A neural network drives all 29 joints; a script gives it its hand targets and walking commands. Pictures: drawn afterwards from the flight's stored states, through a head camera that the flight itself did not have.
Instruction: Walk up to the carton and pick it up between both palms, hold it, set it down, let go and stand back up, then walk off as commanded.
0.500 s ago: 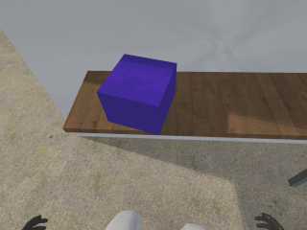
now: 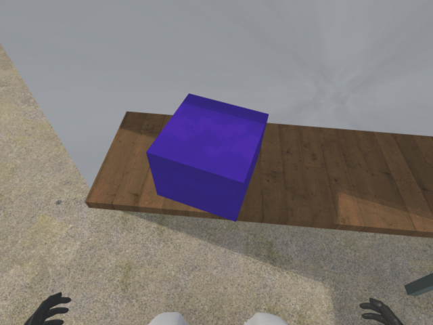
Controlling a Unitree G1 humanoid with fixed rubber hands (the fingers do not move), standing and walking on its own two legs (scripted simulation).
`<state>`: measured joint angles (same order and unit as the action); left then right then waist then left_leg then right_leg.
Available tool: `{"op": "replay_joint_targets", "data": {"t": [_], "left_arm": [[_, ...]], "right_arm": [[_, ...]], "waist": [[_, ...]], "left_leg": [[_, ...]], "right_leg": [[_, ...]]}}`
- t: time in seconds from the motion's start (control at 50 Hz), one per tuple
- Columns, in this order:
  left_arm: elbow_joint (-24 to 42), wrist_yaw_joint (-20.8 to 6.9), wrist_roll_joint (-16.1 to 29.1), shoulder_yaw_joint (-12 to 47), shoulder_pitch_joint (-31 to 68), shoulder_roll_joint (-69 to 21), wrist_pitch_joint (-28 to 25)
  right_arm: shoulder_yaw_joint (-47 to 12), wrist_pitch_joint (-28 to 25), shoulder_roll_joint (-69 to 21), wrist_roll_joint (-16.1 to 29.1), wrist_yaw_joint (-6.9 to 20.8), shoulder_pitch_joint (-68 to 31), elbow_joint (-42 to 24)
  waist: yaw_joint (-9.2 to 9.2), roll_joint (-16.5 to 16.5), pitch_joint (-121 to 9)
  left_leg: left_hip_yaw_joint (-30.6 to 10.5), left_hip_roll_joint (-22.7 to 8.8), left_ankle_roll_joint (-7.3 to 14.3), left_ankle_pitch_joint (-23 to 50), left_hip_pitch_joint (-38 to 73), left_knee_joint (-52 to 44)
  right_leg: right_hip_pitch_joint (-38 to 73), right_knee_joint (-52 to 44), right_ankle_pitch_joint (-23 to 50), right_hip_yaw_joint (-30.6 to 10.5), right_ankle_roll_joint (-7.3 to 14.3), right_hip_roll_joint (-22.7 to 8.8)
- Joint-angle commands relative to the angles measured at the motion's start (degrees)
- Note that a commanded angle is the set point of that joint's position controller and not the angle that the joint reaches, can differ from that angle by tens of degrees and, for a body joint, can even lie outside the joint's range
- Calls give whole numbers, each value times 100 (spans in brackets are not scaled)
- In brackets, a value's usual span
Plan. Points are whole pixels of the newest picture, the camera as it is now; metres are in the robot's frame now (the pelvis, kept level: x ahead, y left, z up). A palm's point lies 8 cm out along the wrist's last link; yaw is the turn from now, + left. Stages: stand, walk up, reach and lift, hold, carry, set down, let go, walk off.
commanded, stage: walk up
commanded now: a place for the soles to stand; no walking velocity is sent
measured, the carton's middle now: (211, 155) +0.48 +0.02 -0.02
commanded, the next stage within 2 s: reach and lift in 1.86 s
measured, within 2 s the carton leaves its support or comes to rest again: neither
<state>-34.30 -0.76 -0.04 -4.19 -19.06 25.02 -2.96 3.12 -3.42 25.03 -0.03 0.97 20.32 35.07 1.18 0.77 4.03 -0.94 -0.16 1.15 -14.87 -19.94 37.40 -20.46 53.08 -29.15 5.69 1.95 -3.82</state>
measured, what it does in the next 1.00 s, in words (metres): steps on the spot: right foot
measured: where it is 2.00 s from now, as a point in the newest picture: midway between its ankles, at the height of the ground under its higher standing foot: outside the picture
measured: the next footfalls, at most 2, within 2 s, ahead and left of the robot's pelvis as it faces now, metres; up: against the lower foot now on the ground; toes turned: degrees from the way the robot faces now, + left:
right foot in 0.08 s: +0.00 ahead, -0.09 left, +0.00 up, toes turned -5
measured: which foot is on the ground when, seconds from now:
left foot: down 0.00-1.00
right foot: up 0.00-0.06, down 0.08-1.00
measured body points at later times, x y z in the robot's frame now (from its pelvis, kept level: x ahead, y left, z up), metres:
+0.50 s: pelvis +0.01 -0.01 -0.01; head +0.03 -0.02 +0.44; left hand +0.12 +0.32 -0.07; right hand +0.14 -0.33 -0.09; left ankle +0.06 +0.12 -0.72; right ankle +0.02 -0.11 -0.72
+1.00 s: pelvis +0.00 +0.01 -0.01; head +0.01 +0.01 +0.43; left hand +0.11 +0.34 -0.08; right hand +0.14 -0.30 -0.09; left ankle +0.06 +0.12 -0.72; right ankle +0.02 -0.11 -0.72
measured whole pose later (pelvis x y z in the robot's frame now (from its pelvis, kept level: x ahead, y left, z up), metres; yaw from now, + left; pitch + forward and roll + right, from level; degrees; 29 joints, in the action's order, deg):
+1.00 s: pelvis +0.00 +0.01 -0.01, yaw +1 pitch -3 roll -1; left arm -34.3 0.9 0.0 -4.2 -17.6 24.9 -3.0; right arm 2.9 -0.8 24.9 0.0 0.8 15.6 35.1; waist 1.2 -1.1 4.3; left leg -0.9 0.4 0.8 -19.1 -23.9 45.7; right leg -19.4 45.7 -23.6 6.1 1.8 -3.8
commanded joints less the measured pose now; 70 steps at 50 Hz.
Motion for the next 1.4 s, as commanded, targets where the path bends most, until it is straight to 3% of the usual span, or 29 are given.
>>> {"op": "replay_joint_targets", "data": {"t": [0.0, 0.04, 0.06, 0.1, 0.18, 0.26, 0.3, 0.32, 0.34, 0.38, 0.42, 0.44, 0.5, 0.56, 0.62, 0.68, 0.7, 0.76, 0.84, 0.96, 1.0, 1.06, 1.12, 1.18, 1.2, 1.26, 1.3, 1.32, 1.38], "left_arm": [[-282, 85, -40, -255, -706, 871, -33], [-340, 189, -138, -322, -1023, 1104, -168], [-321, 241, -247, -362, -1031, 1505, -228], [-172, 223, -181, -381, -365, 1681, -190], [-62, 175, -150, -251, -78, 1451, -151], [7, 132, -38, -238, 4, 1254, -82], [68, 134, 45, -179, 44, 961, -81], [13, 132, 40, -134, -35, 842, -35], [-86, 155, -4, -146, -117, 945, -4], [-192, 149, -102, -201, -148, 1232, -72], [-259, 158, -188, -314, -206, 1683, -175], [-248, 133, -164, -308, -42, 1636, -180], [-169, 93, -139, -201, 381, 1366, -115], [-93, 81, -24, -129, 266, 985, -51], [-187, 109, -100, -172, 7, 1174, -110], [-254, 135, -168, -278, -7, 1620, -194], [-305, 209, -122, -338, -98, 1732, -234], [-245, 252, -84, -318, -43, 1660, -223], [-155, 282, -30, -299, -7, 1461, -164], [-230, 279, -87, -306, 25, 1489, -122], [-180, 253, -79, -243, 153, 1288, -102], [-298, 229, -73, -188, 13, 1184, -115], [-373, 225, -106, -237, -345, 1233, -173], [-363, 306, -232, -382, -363, 1801, -258], [-311, 309, -204, -399, -195, 1838, -276], [-156, 275, -139, -312, 118, 1567, -226], [-63, 246, -21, -194, -74, 1070, -166], [-104, 282, 12, -173, -114, 1020, -132], [-244, 304, -11, -149, -442, 1080, -221]], "right_arm": [[454, 19, 1420, -185, -87, -305, -216], [365, 63, 945, -104, -76, -423, -330], [203, 57, 609, -25, -83, -441, -386], [264, 120, 971, -70, -174, -262, -168], [291, 59, 898, -42, -89, -270, -54], [320, -44, 878, -153, -143, 140, 86], [395, -69, 1269, -217, -214, 43, 85], [388, -87, 1452, -166, -206, -223, -35], [389, -87, 1526, -139, -176, -408, -35], [301, -11, 1213, -120, -140, -623, -75], [238, 55, 882, -128, -137, -584, -21], [265, 55, 998, -158, -144, -467, 0], [303, -55, 1038, -216, -87, -331, 54], [383, -138, 1456, -221, -124, -258, 34], [298, -81, 1217, -183, -137, -632, -67], [214, -17, 919, -120, -146, -534, -17], [288, 113, 1094, -237, -79, -590, -133], [298, 124, 1015, -204, -18, -657, -228], [359, 146, 1180, -176, -13, -633, -309], [353, 240, 1157, -247, 25, -754, -215], [390, 223, 1227, -304, 46, -661, -187], [403, 215, 1320, -294, 61, -756, -155], [374, 260, 1180, -286, 61, -943, -277], [362, 276, 923, -260, 68, -889, -256], [416, 268, 1055, -264, 60, -808, -210], [425, 185, 1053, -269, 80, -346, -76], [473, 116, 1369, -310, 48, -341, -207], [499, 108, 1444, -294, 42, -459, -196], [366, 157, 1254, -232, 19, -820, -213]], "waist": [[45, -871, -268], [296, 24, -624], [330, 853, -608], [78, 70, -726], [-44, 887, -384], [-203, 722, -753], [-203, -49, -984], [-55, -315, -828], [45, -488, -568], [164, 23, -274], [78, 592, -95], [-25, 397, -77], [-241, 191, -197], [-101, -648, -652], [101, -313, -529], [5, 347, -374], [42, -26, -258], [10, 33, -670], [-34, -57, -810], [-61, -178, -285], [-114, -587, -104], [-50, -875, 21], [120, -698, -102], [28, 384, 64], [-17, 324, 82], [-323, 134, -245], [-232, -1066, -440], [-177, -1073, -333], [60, -831, -475]], "left_leg": [[-1283, -965, 1066, 254, -263, -895], [-661, -488, 506, 123, -560, 533], [-301, 39, 76, -290, -1413, 1503], [-454, 55, 4, -1821, -1346, 1842], [84, -149, 91, -1280, -680, 812], [153, -20, 237, 545, 718, -291], [-945, -621, 644, 1299, 1183, -229], [-2018, -1270, 1041, 498, 583, -665], [-2147, -1412, 1198, -237, 94, -848], [-1434, -802, 719, -578, -670, -291], [-125, 42, 127, -822, -1227, 920], [7, -112, 125, -1218, -1033, 977], [-204, -176, 301, -597, 160, -41], [-2259, -1192, 920, -158, 381, -956], [-1482, -862, 735, -147, -383, -417], [-90, -101, 131, -157, -796, 804], [-42, -215, 141, -450, -829, 988], [-177, -359, 262, 766, -223, 611], [-645, -398, 530, 1465, 182, 588], [-756, -273, 503, -791, -358, 86], [-1406, -502, 682, -1844, -280, -666], [-2242, -998, 929, -2792, -724, -1611], [-1551, -656, 713, -2433, -1247, -1238], [-344, 65, 169, -1205, -1374, 945], [-255, -157, 139, -1141, -1123, 1232], [-341, -131, 404, -884, 106, 307], [-2264, -993, 881, -612, 630, -1064], [-2873, -1353, 1214, -401, 625, -1324], [-1866, -1072, 1075, 638, 172, -611]], "right_leg": [[514, -1717, 800, -165, 123, 208], [1343, -2727, 1281, -815, 108, -121], [1737, -3060, 1636, -2274, 434, -1234], [1292, -3102, 1740, -2968, 1149, -2089], [810, -2403, 3120, -1403, 938, -1219], [293, -1262, 3425, -516, 459, -737], [-324, -752, 2511, -369, 177, -409], [-353, -616, 1059, -352, 10, 20], [-113, -870, -36, -426, 18, 57], [383, -1945, -212, -1019, 210, -221], [544, -3139, -573, -2430, 775, -1489], [378, -3120, -122, -2530, 1002, -1752], [-348, -2238, 697, -1241, 607, -993], [-316, -866, 450, -406, 10, 115], [374, -1719, 193, -833, 215, -113], [599, -2678, 755, -2067, 835, -1382], [534, -2482, 1775, -2117, 989, -1712], [664, -1677, 3280, -1226, 714, -1257], [209, -1460, 1913, -851, 420, -745], [-299, -2015, -302, -1218, 491, -875], [-757, -1753, -828, -829, 288, -506], [-276, -1085, -249, -331, 131, 141], [556, -1516, 56, -461, 205, 64], [393, -3121, -1108, -2548, 840, -1533], [139, -2996, -482, -2599, 1047, -1811], [-481, -1963, 861, -1315, 693, -1190], [-1042, -564, 675, -223, 16, -21], [-1148, -437, -109, -236, -46, 203], [-114, -1433, 364, -452, 138, 32]]}}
